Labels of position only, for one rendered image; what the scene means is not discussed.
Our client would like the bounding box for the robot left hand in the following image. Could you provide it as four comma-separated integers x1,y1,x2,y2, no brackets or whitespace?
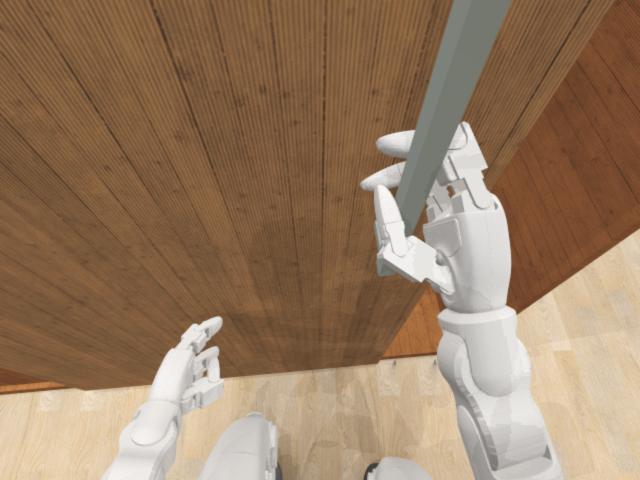
147,316,224,416

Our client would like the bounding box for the right robot forearm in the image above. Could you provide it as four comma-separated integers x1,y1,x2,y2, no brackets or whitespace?
437,305,564,480

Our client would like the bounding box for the left robot forearm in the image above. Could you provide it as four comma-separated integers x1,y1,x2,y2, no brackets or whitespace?
101,400,182,480

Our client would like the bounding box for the robot right thigh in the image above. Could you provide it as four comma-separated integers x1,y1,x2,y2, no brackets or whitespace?
367,457,432,480

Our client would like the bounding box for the handle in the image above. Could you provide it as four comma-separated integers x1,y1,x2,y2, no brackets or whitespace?
374,0,512,276

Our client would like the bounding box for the robot left thigh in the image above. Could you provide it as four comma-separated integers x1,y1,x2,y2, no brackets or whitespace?
198,417,278,480

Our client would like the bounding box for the robot right hand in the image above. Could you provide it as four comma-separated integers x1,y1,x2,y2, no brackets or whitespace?
360,121,511,314

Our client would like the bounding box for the robot thigh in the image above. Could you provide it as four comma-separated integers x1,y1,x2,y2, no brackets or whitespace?
198,417,278,480
367,457,432,480

